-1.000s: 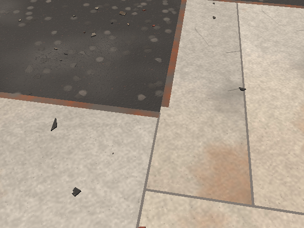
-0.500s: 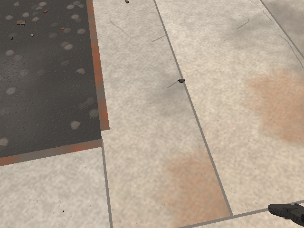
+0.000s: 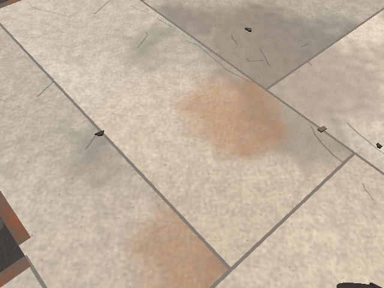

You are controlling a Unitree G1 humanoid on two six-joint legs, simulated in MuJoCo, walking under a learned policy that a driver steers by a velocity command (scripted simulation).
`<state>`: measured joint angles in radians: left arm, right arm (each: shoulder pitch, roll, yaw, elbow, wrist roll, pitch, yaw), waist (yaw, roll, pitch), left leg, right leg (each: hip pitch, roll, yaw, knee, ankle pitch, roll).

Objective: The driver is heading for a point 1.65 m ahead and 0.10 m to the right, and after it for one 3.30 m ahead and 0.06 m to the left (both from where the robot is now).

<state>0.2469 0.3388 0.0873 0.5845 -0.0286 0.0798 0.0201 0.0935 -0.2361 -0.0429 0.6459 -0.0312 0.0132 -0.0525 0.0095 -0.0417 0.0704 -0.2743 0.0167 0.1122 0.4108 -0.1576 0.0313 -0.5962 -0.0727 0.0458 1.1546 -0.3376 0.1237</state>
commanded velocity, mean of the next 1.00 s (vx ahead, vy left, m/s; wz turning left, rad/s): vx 0.53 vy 0.00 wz -0.16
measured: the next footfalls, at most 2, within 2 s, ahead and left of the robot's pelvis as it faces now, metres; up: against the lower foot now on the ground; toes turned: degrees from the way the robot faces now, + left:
right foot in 0.20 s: +0.02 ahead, -0.15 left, +0.00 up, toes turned -15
left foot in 0.80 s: +0.43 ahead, +0.02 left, +0.00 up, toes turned -12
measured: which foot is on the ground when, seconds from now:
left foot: down 0.00-0.20, up 0.22-0.78, down 0.80-1.00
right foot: up 0.00-0.18, down 0.20-0.80, up 0.82-1.00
